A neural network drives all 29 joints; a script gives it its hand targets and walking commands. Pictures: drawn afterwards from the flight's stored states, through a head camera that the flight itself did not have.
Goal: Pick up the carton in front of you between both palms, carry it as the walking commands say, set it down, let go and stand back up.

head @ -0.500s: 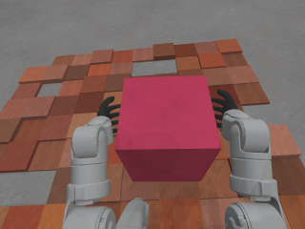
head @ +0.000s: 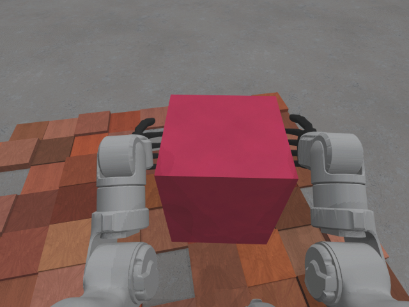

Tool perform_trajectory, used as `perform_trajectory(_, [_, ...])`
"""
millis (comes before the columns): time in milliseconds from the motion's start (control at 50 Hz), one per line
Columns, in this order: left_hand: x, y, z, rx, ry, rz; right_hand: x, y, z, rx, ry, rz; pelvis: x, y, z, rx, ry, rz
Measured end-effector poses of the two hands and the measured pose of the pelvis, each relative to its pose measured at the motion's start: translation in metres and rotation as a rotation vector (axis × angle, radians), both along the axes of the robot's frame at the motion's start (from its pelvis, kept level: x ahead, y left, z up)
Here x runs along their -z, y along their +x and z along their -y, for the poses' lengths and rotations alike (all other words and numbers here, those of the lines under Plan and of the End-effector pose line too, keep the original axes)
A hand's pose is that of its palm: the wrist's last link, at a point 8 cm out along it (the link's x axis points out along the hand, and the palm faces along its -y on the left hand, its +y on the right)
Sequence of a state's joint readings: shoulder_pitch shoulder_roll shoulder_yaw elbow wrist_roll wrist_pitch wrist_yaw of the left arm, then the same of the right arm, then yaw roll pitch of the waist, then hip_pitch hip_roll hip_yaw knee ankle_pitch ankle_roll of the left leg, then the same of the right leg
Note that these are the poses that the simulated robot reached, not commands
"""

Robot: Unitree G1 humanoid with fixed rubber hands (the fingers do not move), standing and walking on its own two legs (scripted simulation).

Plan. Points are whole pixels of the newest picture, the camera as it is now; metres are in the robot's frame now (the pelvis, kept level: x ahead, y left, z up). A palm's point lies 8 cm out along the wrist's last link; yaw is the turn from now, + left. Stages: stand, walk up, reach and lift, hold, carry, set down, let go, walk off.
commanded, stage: carry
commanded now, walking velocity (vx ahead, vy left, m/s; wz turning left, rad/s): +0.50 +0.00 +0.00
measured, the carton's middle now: (220, 173) +0.38 -0.02 +0.06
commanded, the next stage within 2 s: none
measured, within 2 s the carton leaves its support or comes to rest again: neither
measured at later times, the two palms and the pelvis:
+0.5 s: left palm (132, 80) +0.63 +0.19 +0.14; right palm (247, 69) +0.66 -0.11 +0.14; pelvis +0.28 +0.01 +0.00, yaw +2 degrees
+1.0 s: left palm (145, 54) +0.95 +0.21 +0.05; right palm (225, 50) +0.96 -0.09 +0.05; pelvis +0.60 +0.05 -0.06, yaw +2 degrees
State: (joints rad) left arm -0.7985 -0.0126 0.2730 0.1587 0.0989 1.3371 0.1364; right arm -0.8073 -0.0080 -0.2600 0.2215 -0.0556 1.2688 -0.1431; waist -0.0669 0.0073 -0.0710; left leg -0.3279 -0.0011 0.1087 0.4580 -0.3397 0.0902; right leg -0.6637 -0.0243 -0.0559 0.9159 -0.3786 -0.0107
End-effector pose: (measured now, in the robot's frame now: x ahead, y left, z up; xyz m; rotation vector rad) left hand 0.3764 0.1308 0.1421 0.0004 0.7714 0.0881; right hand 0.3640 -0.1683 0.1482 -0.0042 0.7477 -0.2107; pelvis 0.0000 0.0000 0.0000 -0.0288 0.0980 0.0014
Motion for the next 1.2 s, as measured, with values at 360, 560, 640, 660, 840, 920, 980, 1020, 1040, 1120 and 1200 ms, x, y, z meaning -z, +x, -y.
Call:
perform_trajectory(360, [0.012, 0.156, -0.024, -0.099, 0.065, 0.002, 0.016, 0.201, -0.027, -0.162, 0.026, 0.001, -0.016, 0.192, 0.016, -0.032, 0.025, 0.004])
perform_trajectory(560, [0.021, 0.297, -0.070, -0.074, 0.046, 0.096, 0.016, 0.331, -0.073, -0.128, -0.007, 0.093, 0.034, 0.329, -0.032, -0.016, -0.033, 0.036])
perform_trajectory(640, [0.058, 0.344, -0.080, -0.041, 0.023, 0.038, 0.052, 0.366, -0.082, -0.106, -0.041, 0.033, 0.056, 0.370, -0.046, -0.027, -0.002, 0.030])
perform_trajectory(660, [0.068, 0.353, -0.081, -0.033, 0.022, 0.005, 0.063, 0.373, -0.082, -0.101, -0.041, -0.001, 0.057, 0.380, -0.048, -0.029, -0.002, 0.028])
perform_trajectory(840, [0.102, 0.451, -0.080, -0.015, 0.019, -0.054, 0.101, 0.462, -0.081, -0.070, -0.019, -0.060, 0.054, 0.475, -0.060, -0.033, 0.004, 0.008])
perform_trajectory(920, [0.100, 0.509, -0.078, -0.030, 0.014, -0.009, 0.100, 0.522, -0.079, -0.067, -0.006, -0.014, 0.056, 0.532, -0.059, -0.036, 0.008, -0.002])
perform_trajectory(980, [0.096, 0.557, -0.077, -0.050, 0.021, 0.026, 0.099, 0.574, -0.078, -0.077, 0.004, 0.021, 0.060, 0.581, -0.055, -0.035, 0.010, 0.008])
perform_trajectory(1020, [0.093, 0.583, -0.080, -0.072, 0.041, 0.037, 0.099, 0.610, -0.082, -0.103, 0.018, 0.032, 0.059, 0.610, -0.052, -0.029, -0.011, 0.023])
perform_trajectory(1040, [0.092, 0.594, -0.083, -0.083, 0.048, 0.034, 0.098, 0.625, -0.085, -0.120, 0.017, 0.028, 0.056, 0.621, -0.051, -0.030, -0.014, 0.026])
perform_trajectory(1120, [0.085, 0.625, -0.098, -0.128, 0.047, -0.006, 0.087, 0.673, -0.102, -0.166, 0.017, -0.011, 0.035, 0.664, -0.047, -0.026, 0.003, 0.032])
perform_trajectory(1200, [0.058, 0.668, -0.110, -0.154, 0.043, 0.013, 0.063, 0.721, -0.114, -0.177, 0.032, 0.008, 0.016, 0.708, -0.050, -0.036, 0.025, 0.027])
